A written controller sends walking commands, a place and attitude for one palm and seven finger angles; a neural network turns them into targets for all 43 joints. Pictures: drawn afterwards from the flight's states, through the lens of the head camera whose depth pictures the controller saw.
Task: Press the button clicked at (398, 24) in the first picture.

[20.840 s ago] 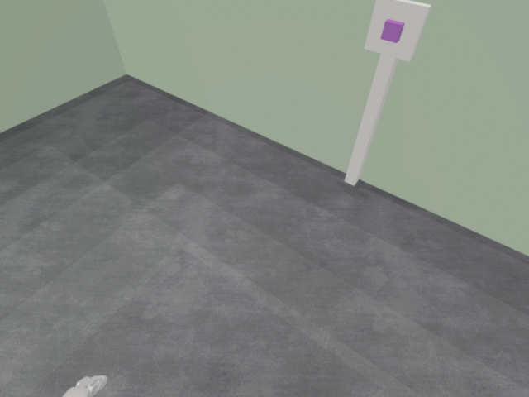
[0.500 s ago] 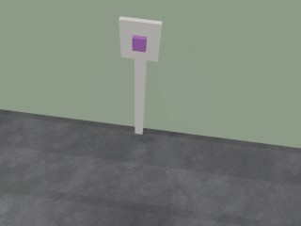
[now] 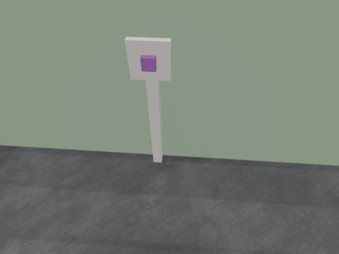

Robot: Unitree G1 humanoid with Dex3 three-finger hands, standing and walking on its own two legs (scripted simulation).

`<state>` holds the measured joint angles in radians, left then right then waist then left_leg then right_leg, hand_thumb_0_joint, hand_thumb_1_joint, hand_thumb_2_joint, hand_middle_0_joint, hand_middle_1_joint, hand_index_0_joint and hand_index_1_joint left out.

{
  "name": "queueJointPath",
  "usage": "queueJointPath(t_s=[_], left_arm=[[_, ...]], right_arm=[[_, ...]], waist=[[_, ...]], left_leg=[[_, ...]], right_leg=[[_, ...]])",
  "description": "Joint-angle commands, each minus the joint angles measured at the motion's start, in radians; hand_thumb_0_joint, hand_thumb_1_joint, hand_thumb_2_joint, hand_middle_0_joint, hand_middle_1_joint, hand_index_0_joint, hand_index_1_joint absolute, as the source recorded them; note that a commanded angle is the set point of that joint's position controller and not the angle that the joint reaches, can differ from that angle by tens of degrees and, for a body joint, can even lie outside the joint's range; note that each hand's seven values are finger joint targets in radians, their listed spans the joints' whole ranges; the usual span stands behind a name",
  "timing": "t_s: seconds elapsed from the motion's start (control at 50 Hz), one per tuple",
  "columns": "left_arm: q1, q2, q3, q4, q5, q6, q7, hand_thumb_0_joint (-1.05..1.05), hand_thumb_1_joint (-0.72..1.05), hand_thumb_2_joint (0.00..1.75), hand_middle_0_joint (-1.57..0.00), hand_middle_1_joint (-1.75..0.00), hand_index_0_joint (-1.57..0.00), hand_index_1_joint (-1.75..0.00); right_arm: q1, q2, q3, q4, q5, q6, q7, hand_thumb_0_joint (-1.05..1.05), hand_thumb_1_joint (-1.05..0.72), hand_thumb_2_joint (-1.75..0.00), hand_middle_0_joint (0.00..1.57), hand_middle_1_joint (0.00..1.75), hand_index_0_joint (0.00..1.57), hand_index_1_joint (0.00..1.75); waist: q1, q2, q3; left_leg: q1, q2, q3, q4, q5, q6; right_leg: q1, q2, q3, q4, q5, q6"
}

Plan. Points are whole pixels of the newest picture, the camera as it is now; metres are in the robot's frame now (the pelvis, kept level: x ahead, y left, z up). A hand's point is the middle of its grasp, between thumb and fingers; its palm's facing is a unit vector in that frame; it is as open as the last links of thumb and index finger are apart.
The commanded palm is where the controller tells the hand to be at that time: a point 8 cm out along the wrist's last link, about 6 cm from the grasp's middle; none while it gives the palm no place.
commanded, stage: let the arm hang, fingers relaxed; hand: left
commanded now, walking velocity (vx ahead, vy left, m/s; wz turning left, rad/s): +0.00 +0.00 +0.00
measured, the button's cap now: (148, 63) +0.81 +0.13 +0.03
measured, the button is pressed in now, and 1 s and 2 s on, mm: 0 0 0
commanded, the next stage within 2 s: stand and wait in 0.18 s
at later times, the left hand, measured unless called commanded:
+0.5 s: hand out of the picture +0.01 +0.16 -0.17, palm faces +0.03 -0.98 -0.20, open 7.4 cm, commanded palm none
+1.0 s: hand out of the picture +0.04 +0.16 -0.17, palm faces +0.02 -0.98 -0.22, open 7.4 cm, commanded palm none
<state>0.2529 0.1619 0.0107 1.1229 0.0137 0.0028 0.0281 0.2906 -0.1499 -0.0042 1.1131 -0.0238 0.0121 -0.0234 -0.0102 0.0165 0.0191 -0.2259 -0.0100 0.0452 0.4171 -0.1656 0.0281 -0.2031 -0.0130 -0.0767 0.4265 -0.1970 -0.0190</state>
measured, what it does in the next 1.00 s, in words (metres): stands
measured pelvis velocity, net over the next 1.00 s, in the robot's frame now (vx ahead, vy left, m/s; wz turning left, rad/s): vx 0.03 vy -0.02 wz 0.00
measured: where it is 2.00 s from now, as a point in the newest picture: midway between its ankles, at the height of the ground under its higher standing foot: outside the picture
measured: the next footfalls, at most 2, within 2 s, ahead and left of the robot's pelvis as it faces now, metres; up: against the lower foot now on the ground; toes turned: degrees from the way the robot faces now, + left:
none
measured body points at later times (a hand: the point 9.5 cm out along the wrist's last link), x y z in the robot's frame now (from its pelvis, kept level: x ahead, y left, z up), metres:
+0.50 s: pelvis +0.02 -0.01 +0.00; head +0.03 -0.02 +0.45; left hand +0.01 +0.21 -0.16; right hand +0.01 -0.23 -0.16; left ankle +0.04 +0.10 -0.74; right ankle +0.02 -0.11 -0.74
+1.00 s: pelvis +0.03 -0.02 +0.00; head +0.04 -0.03 +0.45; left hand +0.04 +0.21 -0.15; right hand +0.02 -0.25 -0.16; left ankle +0.04 +0.10 -0.74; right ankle +0.02 -0.11 -0.74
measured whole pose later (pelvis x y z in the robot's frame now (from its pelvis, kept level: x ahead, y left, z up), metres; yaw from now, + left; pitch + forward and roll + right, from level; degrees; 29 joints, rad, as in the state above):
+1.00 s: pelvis +0.03 -0.02 +0.00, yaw +0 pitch -2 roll +0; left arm 0.24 0.17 0.02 1.15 0.01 -0.01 0.03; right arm 0.25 -0.16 -0.01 1.15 -0.02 0.01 -0.03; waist -0.01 0.01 0.05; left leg -0.16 0.02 0.04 0.38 -0.19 -0.01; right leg -0.13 0.02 -0.08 0.37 -0.21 -0.05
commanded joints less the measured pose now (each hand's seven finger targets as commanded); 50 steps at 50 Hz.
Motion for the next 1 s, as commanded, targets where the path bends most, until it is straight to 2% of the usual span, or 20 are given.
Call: queueJointPath(t_s=[0.0, 0.1, 0.16, 0.26, 0.44, 0.52, 0.56, 0.62, 0.86, 0.98], left_arm=[[0.073, 0.104, 0.016, -0.007, -0.001, -0.009, 0.005, 0.00, 0.90, 0.90, -0.20, -0.30, -0.20, -0.30], [0.068, 0.096, 0.019, -0.004, -0.002, -0.014, 0.007, 0.00, 0.90, 0.90, -0.20, -0.30, -0.20, -0.30], [0.067, 0.096, 0.020, -0.002, -0.002, -0.017, 0.007, 0.00, 0.90, 0.90, -0.20, -0.30, -0.20, -0.30], [0.074, 0.090, 0.018, 0.006, -0.004, -0.021, 0.009, 0.00, 0.90, 0.90, -0.20, -0.30, -0.20, -0.30], [0.084, 0.098, 0.017, 0.013, -0.004, -0.022, 0.011, 0.00, 0.90, 0.90, -0.20, -0.30, -0.20, -0.30], [0.080, 0.094, 0.017, 0.015, -0.005, -0.021, 0.009, 0.00, 0.90, 0.90, -0.20, -0.30, -0.20, -0.30], [0.077, 0.101, 0.018, 0.015, -0.004, -0.022, 0.009, 0.00, 0.90, 0.90, -0.20, -0.30, -0.20, -0.30], [0.077, 0.101, 0.019, 0.016, -0.005, -0.024, 0.008, 0.00, 0.90, 0.90, -0.20, -0.30, -0.20, -0.30], [0.052, 0.120, 0.022, 0.012, -0.004, -0.025, 0.006, 0.00, 0.90, 0.90, -0.20, -0.30, -0.20, -0.30], [0.038, 0.131, 0.022, 0.007, -0.006, -0.027, 0.005, 0.00, 0.90, 0.90, -0.20, -0.30, -0.20, -0.30]], right_arm=[[0.063, -0.084, -0.011, -0.012, 0.002, -0.013, -0.007, 0.00, -0.90, -0.90, 0.20, 0.30, 0.20, 0.30], [0.062, -0.078, -0.012, -0.009, 0.003, -0.017, -0.010, 0.00, -0.90, -0.90, 0.20, 0.30, 0.20, 0.30], [0.062, -0.080, -0.012, -0.007, 0.006, -0.022, -0.012, 0.00, -0.90, -0.90, 0.20, 0.30, 0.20, 0.30], [0.064, -0.077, -0.013, 0.003, 0.008, -0.020, -0.015, 0.00, -0.90, -0.90, 0.20, 0.30, 0.20, 0.30], [0.058, -0.080, -0.014, 0.013, 0.009, -0.011, -0.014, 0.00, -0.90, -0.90, 0.20, 0.30, 0.20, 0.30], [0.054, -0.077, -0.013, 0.016, 0.006, -0.012, -0.015, 0.00, -0.90, -0.90, 0.20, 0.30, 0.20, 0.30], [0.052, -0.082, -0.013, 0.016, 0.007, -0.014, -0.015, 0.00, -0.90, -0.90, 0.20, 0.30, 0.20, 0.30], [0.043, -0.089, -0.014, 0.016, 0.007, -0.017, -0.017, 0.00, -0.90, -0.90, 0.20, 0.30, 0.20, 0.30], [0.022, -0.107, -0.016, 0.016, 0.007, -0.018, -0.017, 0.00, -0.90, -0.90, 0.20, 0.30, 0.20, 0.30], [0.014, -0.118, -0.015, 0.014, 0.007, -0.019, -0.016, 0.00, -0.90, -0.90, 0.20, 0.30, 0.20, 0.30]], waist=[[0.008, -0.001, 0.085], [0.008, 0.027, 0.050], [0.008, 0.012, 0.030], [0.005, -0.021, 0.037], [0.002, -0.030, 0.068], [0.002, -0.009, 0.078], [0.002, -0.020, 0.072], [0.004, -0.003, 0.052], [0.005, -0.017, 0.070], [0.005, -0.011, 0.051]], left_leg=[[-0.044, 0.106, -0.117, -0.118, -0.092, 0.006], [-0.017, 0.109, -0.111, -0.110, -0.039, 0.003], [0.004, 0.116, -0.106, -0.099, 0.029, 0.003], [0.031, 0.114, -0.098, -0.086, 0.061, 0.001], [0.044, 0.109, -0.082, -0.083, 0.019, -0.005], [0.035, 0.108, -0.084, -0.089, 0.007, -0.006], [0.040, 0.111, -0.086, -0.088, 0.019, -0.004], [0.057, 0.115, -0.085, -0.085, 0.047, -0.004], [0.055, 0.118, -0.084, -0.096, 0.047, -0.007], [0.064, 0.121, -0.086, -0.096, 0.069, -0.008]], right_leg=[[-0.030, -0.096, 0.107, -0.117, -0.098, -0.027], [-0.004, -0.097, 0.108, -0.114, -0.047, -0.029], [0.018, -0.099, 0.100, -0.107, 0.008, -0.026], [0.014, -0.102, 0.099, -0.120, 0.027, -0.028], [-0.010, -0.100, 0.110, -0.152, -0.033, -0.030], [-0.010, -0.102, 0.115, -0.154, -0.042, -0.031], [-0.004, -0.102, 0.114, -0.156, -0.034, -0.032], [0.010, -0.104, 0.113, -0.149, 0.010, -0.032], [0.018, -0.103, 0.111, -0.155, 0.018, -0.032], [0.038, -0.104, 0.112, -0.152, 0.053, -0.033]])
